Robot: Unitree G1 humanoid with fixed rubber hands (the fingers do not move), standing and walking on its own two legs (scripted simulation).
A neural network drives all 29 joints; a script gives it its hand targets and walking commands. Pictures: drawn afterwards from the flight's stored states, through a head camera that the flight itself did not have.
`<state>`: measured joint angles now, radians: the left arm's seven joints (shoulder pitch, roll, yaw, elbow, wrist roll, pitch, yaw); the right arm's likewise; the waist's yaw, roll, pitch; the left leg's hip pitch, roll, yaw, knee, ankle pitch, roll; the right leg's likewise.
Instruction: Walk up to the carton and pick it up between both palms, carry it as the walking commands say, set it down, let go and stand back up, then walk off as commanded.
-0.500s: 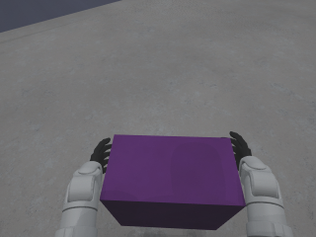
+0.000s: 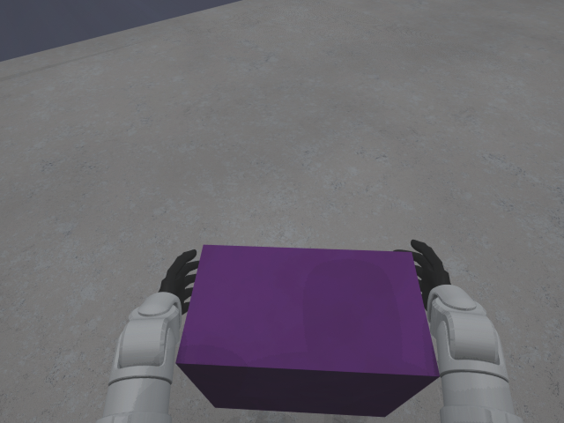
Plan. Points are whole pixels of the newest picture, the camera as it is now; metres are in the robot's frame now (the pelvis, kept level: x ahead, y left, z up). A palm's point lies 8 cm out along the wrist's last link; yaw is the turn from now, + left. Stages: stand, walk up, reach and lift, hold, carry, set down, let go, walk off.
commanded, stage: hold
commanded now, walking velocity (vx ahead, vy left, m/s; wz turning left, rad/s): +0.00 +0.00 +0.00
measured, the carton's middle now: (302, 338) +0.24 -0.01 -0.03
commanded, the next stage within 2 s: carry in 0.62 s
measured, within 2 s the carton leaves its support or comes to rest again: neither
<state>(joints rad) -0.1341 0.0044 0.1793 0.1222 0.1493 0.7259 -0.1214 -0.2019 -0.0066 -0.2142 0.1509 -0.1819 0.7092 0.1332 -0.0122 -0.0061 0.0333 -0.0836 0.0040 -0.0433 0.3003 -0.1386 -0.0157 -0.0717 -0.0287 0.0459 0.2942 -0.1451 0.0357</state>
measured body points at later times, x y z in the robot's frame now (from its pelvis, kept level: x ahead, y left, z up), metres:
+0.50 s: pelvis +0.01 +0.00 +0.00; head -0.02 +0.00 +0.45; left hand +0.28 +0.19 +0.02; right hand +0.30 -0.19 +0.04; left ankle +0.02 +0.13 -0.75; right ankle +0.02 -0.15 -0.75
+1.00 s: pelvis +0.07 -0.02 -0.02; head -0.03 -0.01 +0.41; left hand +0.32 +0.17 +0.06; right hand +0.35 -0.20 +0.08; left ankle +0.05 +0.09 -0.75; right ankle +0.02 -0.14 -0.74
